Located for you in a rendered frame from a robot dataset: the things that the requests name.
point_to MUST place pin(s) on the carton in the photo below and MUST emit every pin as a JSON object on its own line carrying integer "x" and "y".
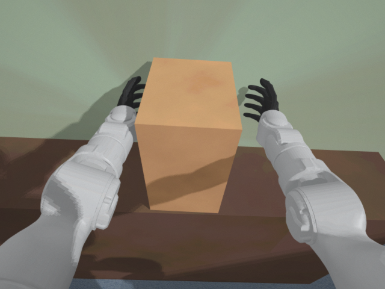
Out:
{"x": 188, "y": 128}

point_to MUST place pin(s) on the pedestal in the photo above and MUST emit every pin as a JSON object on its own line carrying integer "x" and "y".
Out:
{"x": 248, "y": 240}

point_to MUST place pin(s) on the left robot upper arm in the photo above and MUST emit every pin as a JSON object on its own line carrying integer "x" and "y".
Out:
{"x": 45, "y": 255}

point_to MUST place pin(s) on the robot right hand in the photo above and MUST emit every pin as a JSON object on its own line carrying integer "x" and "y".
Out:
{"x": 268, "y": 101}

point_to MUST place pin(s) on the left robot forearm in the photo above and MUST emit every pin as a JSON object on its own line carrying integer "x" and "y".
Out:
{"x": 108, "y": 149}

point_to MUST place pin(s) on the right robot upper arm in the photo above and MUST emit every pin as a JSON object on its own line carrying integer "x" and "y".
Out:
{"x": 329, "y": 218}

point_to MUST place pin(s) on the right robot forearm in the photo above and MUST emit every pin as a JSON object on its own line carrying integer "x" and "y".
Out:
{"x": 291, "y": 158}

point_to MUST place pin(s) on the robot left hand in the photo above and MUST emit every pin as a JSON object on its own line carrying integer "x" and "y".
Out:
{"x": 128, "y": 95}

